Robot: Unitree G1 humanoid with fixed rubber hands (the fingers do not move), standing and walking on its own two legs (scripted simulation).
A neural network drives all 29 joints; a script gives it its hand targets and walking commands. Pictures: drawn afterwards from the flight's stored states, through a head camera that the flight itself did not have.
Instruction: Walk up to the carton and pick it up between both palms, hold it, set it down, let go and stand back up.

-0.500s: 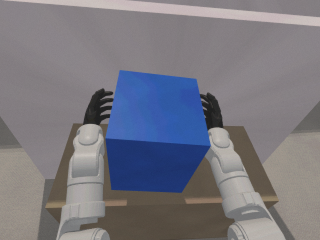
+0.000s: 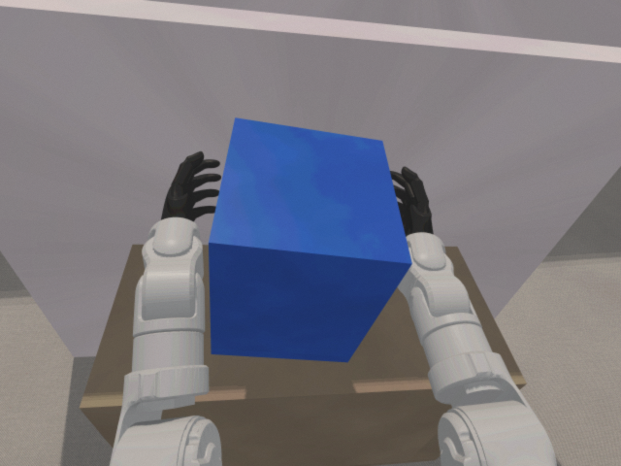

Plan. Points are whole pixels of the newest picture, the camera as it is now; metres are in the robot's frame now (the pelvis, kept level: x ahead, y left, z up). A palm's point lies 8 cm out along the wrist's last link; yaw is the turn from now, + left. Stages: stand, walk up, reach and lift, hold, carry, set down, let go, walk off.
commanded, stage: reach and lift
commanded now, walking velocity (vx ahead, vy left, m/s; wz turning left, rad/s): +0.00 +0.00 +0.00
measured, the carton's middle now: (295, 249) +0.37 +0.02 +0.09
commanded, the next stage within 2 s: hold in 0.78 s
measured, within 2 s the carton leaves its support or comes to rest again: neither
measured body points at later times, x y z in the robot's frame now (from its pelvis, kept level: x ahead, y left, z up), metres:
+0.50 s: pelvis +0.01 +0.00 +0.00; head -0.03 +0.04 +0.45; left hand +0.37 +0.16 +0.17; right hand +0.38 -0.14 +0.17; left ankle +0.05 +0.12 -0.75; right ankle -0.02 -0.11 -0.75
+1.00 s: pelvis +0.00 +0.00 +0.00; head -0.04 +0.04 +0.44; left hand +0.37 +0.16 +0.18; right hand +0.38 -0.13 +0.18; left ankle +0.05 +0.12 -0.75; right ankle -0.02 -0.11 -0.75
